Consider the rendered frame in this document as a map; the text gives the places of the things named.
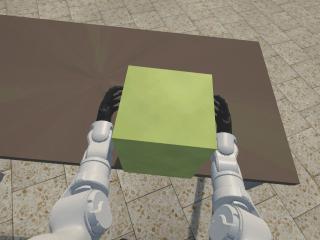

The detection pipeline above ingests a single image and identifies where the table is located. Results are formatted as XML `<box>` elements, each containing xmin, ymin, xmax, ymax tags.
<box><xmin>0</xmin><ymin>14</ymin><xmax>300</xmax><ymax>191</ymax></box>

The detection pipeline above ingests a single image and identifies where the left robot forearm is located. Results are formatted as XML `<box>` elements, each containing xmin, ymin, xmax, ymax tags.
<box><xmin>49</xmin><ymin>120</ymin><xmax>114</xmax><ymax>233</ymax></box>

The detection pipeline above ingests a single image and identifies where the right robot forearm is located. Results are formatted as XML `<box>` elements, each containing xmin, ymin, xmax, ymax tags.
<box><xmin>210</xmin><ymin>132</ymin><xmax>263</xmax><ymax>220</ymax></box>

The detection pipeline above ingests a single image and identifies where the carton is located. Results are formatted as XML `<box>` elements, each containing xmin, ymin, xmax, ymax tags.
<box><xmin>111</xmin><ymin>65</ymin><xmax>217</xmax><ymax>179</ymax></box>

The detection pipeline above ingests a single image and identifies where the right robot upper arm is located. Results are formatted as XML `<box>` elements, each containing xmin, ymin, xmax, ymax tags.
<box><xmin>208</xmin><ymin>204</ymin><xmax>272</xmax><ymax>240</ymax></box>

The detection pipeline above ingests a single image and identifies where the robot right hand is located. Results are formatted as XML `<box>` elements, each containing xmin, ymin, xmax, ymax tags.
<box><xmin>213</xmin><ymin>94</ymin><xmax>232</xmax><ymax>134</ymax></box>

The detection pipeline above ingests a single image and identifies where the robot left hand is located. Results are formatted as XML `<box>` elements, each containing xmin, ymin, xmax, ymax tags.
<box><xmin>96</xmin><ymin>85</ymin><xmax>124</xmax><ymax>122</ymax></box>

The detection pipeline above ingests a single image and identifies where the left robot upper arm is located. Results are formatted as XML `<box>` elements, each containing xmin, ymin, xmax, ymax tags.
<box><xmin>28</xmin><ymin>189</ymin><xmax>113</xmax><ymax>240</ymax></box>

